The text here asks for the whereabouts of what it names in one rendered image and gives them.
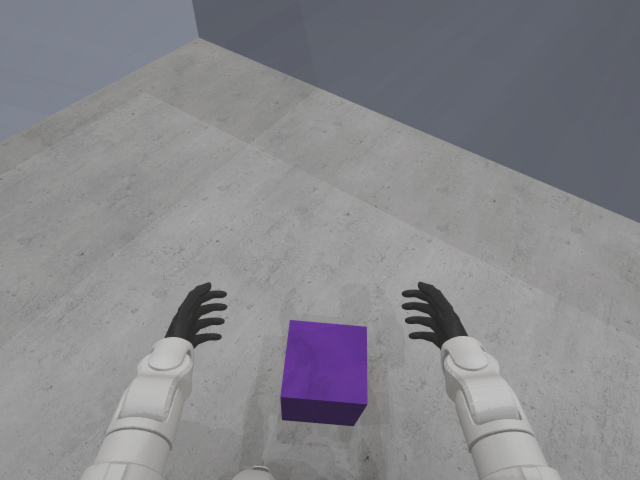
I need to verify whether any robot left hand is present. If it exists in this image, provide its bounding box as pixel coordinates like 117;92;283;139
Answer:
165;282;227;348

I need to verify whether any robot right hand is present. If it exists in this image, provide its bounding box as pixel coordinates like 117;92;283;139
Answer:
402;282;469;350

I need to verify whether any robot left shin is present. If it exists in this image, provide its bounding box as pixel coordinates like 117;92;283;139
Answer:
251;466;271;474

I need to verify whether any left robot forearm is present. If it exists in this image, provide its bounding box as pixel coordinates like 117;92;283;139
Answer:
81;337;194;480

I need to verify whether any right robot forearm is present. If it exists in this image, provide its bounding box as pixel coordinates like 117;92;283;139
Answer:
441;336;562;480

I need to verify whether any carton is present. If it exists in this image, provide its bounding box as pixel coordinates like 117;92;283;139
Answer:
280;320;368;426

